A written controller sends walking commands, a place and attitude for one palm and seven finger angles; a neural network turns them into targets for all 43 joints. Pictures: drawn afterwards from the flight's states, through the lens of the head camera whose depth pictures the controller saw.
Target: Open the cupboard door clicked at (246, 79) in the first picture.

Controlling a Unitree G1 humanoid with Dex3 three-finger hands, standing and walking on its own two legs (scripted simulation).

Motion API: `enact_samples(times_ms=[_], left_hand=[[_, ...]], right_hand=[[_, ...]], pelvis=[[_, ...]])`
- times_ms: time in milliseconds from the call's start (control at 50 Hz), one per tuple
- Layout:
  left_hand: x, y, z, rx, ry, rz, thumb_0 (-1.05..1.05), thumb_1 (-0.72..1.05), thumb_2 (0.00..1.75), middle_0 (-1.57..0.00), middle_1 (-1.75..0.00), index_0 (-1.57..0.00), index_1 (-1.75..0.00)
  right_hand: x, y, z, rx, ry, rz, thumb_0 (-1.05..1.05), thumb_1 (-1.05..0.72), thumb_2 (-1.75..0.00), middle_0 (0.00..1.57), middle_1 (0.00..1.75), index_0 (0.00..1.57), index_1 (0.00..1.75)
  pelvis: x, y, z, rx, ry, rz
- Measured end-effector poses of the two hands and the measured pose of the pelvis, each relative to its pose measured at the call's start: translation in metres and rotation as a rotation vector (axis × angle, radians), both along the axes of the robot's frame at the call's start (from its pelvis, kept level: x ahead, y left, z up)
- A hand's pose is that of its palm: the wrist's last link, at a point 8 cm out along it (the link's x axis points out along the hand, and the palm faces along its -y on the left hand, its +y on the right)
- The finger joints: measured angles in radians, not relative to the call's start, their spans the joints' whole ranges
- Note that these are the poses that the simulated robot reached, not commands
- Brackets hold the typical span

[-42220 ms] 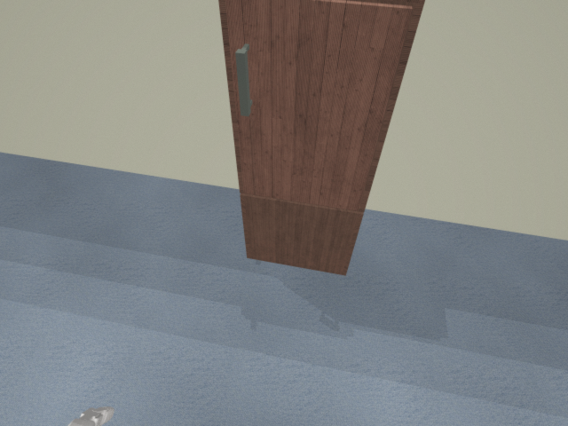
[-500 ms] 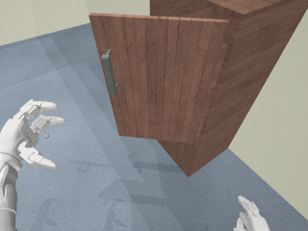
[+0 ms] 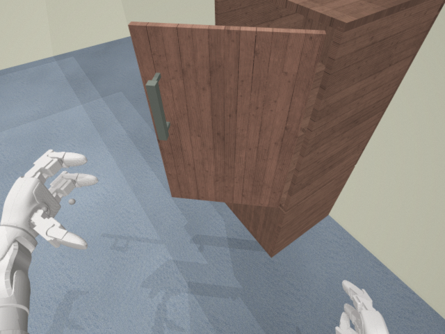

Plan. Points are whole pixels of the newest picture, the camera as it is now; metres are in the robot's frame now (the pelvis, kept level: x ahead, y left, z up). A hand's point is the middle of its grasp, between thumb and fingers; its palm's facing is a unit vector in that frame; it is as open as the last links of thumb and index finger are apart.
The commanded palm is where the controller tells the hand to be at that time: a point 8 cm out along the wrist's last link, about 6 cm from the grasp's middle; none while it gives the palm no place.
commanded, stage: move the hooked fingers beside the handle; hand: left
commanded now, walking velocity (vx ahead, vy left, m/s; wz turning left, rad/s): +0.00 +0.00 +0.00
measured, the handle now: (160, 107) +0.58 +0.20 +0.09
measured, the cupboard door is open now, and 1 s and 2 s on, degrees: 48 48 48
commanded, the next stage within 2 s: none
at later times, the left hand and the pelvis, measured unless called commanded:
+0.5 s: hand (94, 167) +0.36 +0.27 +0.11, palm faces -0.04 -1.00 -0.01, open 14.0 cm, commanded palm +0.34 +0.32 +0.10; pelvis +0.00 +0.00 +0.00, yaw -1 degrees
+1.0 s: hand (113, 140) +0.44 +0.26 +0.10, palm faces -0.05 -1.00 +0.01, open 14.0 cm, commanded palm +0.43 +0.32 +0.10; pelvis +0.00 +0.01 -0.01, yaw -2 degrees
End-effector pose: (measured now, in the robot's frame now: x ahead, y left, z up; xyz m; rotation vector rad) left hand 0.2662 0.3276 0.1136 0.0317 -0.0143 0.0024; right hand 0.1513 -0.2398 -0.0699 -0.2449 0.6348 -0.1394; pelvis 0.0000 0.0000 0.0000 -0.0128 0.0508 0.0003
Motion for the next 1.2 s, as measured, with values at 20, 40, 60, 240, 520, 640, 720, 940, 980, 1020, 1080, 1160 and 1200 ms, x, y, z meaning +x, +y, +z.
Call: enact_samples(times_ms=[20, 40, 60, 240, 520, 640, 720, 940, 980, 1020, 1080, 1160, 1200], left_hand=[[0.000, 0.000, 0.001, 0.000, -0.003, -0.001, -0.02, -0.50, 0.30, -0.30, -1.20, -0.30, -1.20], [-0.001, 0.000, 0.001, 0.000, -0.005, -0.002, -0.02, -0.50, 0.30, -0.30, -1.20, -0.30, -1.20], [-0.001, 0.000, 0.001, -0.001, -0.007, -0.002, -0.02, -0.51, 0.30, -0.30, -1.20, -0.30, -1.20], [0.021, 0.002, -0.003, -0.017, 0.009, -0.002, -0.02, -0.51, 0.30, -0.30, -1.20, -0.30, -1.20], [0.079, -0.006, -0.002, -0.022, 0.011, -0.036, -0.02, -0.50, 0.30, -0.30, -1.20, -0.30, -1.20], [0.093, -0.001, -0.007, -0.029, 0.026, -0.027, -0.02, -0.50, 0.30, -0.30, -1.20, -0.30, -1.20], [0.107, -0.001, -0.007, -0.024, 0.025, -0.034, -0.02, -0.51, 0.30, -0.30, -1.20, -0.30, -1.20], [0.149, -0.013, -0.008, -0.036, 0.029, -0.061, -0.02, -0.51, 0.30, -0.30, -1.20, -0.30, -1.20], [0.155, -0.012, -0.008, -0.036, 0.030, -0.055, -0.02, -0.50, 0.30, -0.30, -1.20, -0.30, -1.20], [0.160, -0.011, -0.009, -0.039, 0.031, -0.049, -0.02, -0.50, 0.30, -0.30, -1.20, -0.30, -1.20], [0.168, -0.006, -0.011, -0.036, 0.040, -0.041, -0.02, -0.50, 0.30, -0.30, -1.20, -0.30, -1.20], [0.178, -0.003, -0.009, -0.025, 0.031, -0.046, -0.02, -0.50, 0.30, -0.30, -1.20, -0.30, -1.20], [0.184, -0.003, -0.008, -0.027, 0.030, -0.052, -0.02, -0.50, 0.30, -0.30, -1.20, -0.30, -1.20]], right_hand=[[0.000, 0.001, 0.000, 0.000, -0.002, 0.002, 0.02, -0.90, -0.90, 0.21, 0.30, 0.20, 0.30], [0.001, 0.001, 0.000, 0.001, -0.004, 0.003, 0.02, -0.90, -0.90, 0.21, 0.30, 0.20, 0.30], [0.001, 0.001, 0.000, 0.001, -0.005, 0.004, 0.02, -0.90, -0.90, 0.21, 0.30, 0.20, 0.30], [-0.006, 0.000, -0.004, -0.023, 0.031, 0.005, 0.01, -0.90, -0.90, 0.21, 0.30, 0.20, 0.30], [-0.053, -0.016, -0.018, -0.036, 0.178, -0.078, 0.01, -0.90, -0.90, 0.21, 0.30, 0.20, 0.30], [-0.072, -0.021, -0.025, -0.048, 0.263, -0.104, 0.01, -0.90, -0.90, 0.21, 0.30, 0.20, 0.30], [-0.081, -0.022, -0.028, -0.059, 0.310, -0.114, 0.01, -0.90, -0.90, 0.21, 0.30, 0.20, 0.30], [-0.095, -0.019, -0.033, -0.057, 0.383, -0.146, 0.01, -0.90, -0.90, 0.21, 0.30, 0.20, 0.30], [-0.098, -0.018, -0.034, -0.054, 0.397, -0.154, 0.01, -0.90, -0.90, 0.21, 0.30, 0.20, 0.30], [-0.102, -0.018, -0.035, -0.053, 0.413, -0.163, 0.01, -0.90, -0.90, 0.21, 0.30, 0.20, 0.30], [-0.110, -0.017, -0.037, -0.054, 0.446, -0.174, 0.01, -0.90, -0.90, 0.21, 0.30, 0.20, 0.30], [-0.121, -0.017, -0.039, -0.062, 0.501, -0.188, 0.01, -0.90, -0.90, 0.21, 0.30, 0.20, 0.30], [-0.126, -0.017, -0.040, -0.067, 0.529, -0.194, 0.01, -0.90, -0.90, 0.21, 0.30, 0.20, 0.30]], pelvis=[[0.000, 0.000, 0.000, 0.000, -0.001, 0.000], [-0.001, 0.000, 0.000, 0.000, -0.001, 0.001], [-0.001, 0.001, 0.000, 0.000, -0.002, 0.001], [-0.007, 0.001, -0.002, -0.002, 0.007, 0.014], [-0.004, 0.004, -0.005, 0.000, 0.061, -0.013], [-0.003, 0.005, -0.007, -0.003, 0.082, -0.013], [-0.003, 0.006, -0.008, -0.007, 0.099, -0.011], [-0.001, 0.010, -0.012, -0.010, 0.145, -0.020], [-0.001, 0.011, -0.013, -0.010, 0.154, -0.024], [0.000, 0.011, -0.014, -0.011, 0.162, -0.027], [0.000, 0.012, -0.015, -0.013, 0.174, -0.028], [0.001, 0.013, -0.017, -0.018, 0.192, -0.026], [0.002, 0.014, -0.018, -0.021, 0.200, -0.024]])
